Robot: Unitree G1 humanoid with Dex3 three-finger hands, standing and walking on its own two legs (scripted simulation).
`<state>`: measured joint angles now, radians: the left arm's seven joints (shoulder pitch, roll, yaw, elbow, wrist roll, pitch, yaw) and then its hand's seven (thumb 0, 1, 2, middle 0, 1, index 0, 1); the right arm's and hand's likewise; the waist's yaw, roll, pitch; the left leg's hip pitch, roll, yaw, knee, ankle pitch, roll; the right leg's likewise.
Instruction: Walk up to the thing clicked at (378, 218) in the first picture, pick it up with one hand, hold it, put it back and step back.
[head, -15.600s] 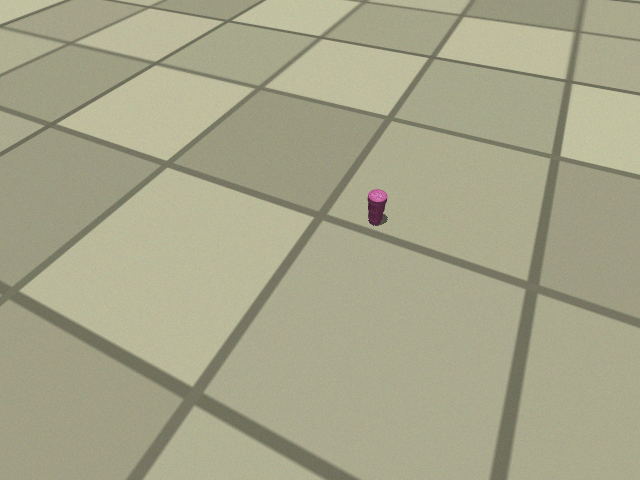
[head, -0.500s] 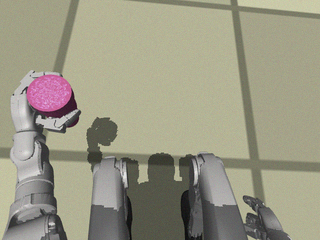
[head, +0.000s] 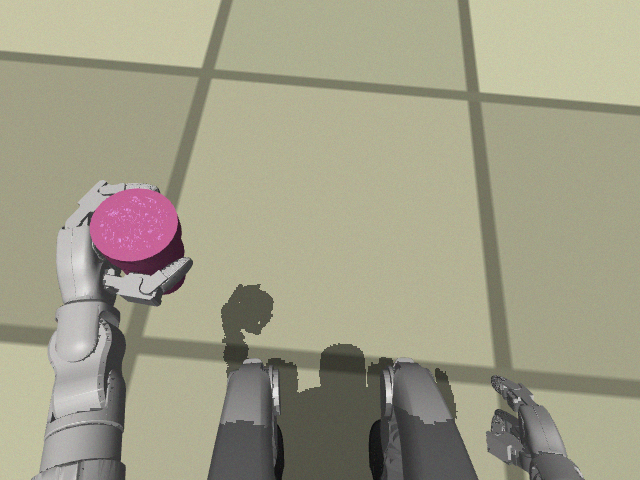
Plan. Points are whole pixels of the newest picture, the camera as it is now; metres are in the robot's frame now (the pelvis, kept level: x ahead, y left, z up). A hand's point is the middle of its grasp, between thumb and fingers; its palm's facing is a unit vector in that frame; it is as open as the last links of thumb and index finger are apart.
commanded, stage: lift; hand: left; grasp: from the side
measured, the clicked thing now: (152, 253) +0.38 +0.22 +0.01
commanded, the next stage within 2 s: hold in 1.26 s
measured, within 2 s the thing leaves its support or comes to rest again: neither
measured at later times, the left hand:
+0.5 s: hand (101, 203) +0.36 +0.21 +0.15, palm faces +0.16 -0.99 -0.03, open 10.3 cm
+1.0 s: hand (98, 155) +0.37 +0.19 +0.21, palm faces +0.16 -0.99 +0.00, open 10.3 cm
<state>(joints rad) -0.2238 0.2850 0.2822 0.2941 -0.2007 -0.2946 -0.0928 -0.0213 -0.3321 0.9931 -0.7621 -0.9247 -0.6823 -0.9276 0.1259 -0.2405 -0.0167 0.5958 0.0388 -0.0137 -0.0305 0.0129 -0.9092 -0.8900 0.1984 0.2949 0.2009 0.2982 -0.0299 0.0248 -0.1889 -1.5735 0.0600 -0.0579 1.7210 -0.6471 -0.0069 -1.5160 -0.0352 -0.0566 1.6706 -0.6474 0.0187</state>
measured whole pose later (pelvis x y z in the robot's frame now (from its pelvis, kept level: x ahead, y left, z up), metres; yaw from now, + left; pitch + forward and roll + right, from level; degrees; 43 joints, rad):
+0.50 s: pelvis +0.02 +0.01 +0.11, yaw +1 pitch +17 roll -3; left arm -0.13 0.24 0.19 0.33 -0.17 -0.30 -0.05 -0.02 -0.33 0.99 -0.76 -0.93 -0.68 -0.93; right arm 0.22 -0.22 0.00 0.62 0.03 -0.05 -0.03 0.01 -0.91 -0.89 0.20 0.30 0.20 0.30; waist -0.03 0.02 -0.13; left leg -1.03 0.06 -0.02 1.27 -0.53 0.00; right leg -0.98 -0.03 -0.05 1.21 -0.52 0.03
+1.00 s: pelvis +0.04 +0.00 +0.16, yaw +2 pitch +11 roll -2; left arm -0.11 0.19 0.16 0.36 -0.17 -0.33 -0.03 -0.02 -0.33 1.00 -0.75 -0.94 -0.68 -0.94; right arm 0.23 -0.22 -0.01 0.63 0.01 -0.05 -0.03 0.01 -0.91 -0.89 0.20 0.30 0.20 0.30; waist -0.03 0.01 -0.08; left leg -0.76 0.06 -0.01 1.03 -0.47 -0.01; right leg -0.71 -0.03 -0.05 0.98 -0.46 0.02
